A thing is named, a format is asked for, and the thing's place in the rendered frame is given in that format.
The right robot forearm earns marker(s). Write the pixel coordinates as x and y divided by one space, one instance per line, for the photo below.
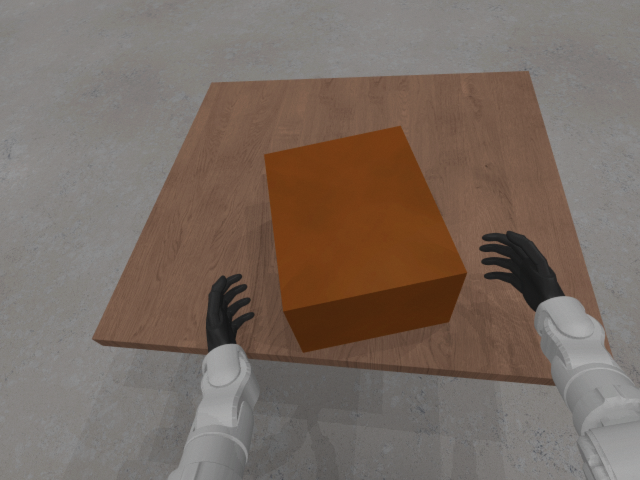
593 386

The robot right upper arm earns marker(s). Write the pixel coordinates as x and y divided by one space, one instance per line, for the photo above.
611 452

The carton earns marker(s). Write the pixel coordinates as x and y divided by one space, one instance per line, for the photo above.
362 249

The robot right hand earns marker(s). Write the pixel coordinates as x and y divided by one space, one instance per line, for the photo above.
531 275

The robot left hand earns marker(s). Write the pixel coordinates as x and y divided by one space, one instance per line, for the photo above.
220 329

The left robot forearm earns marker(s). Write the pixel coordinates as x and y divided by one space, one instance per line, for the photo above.
218 444

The table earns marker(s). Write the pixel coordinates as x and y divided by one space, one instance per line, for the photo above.
483 149

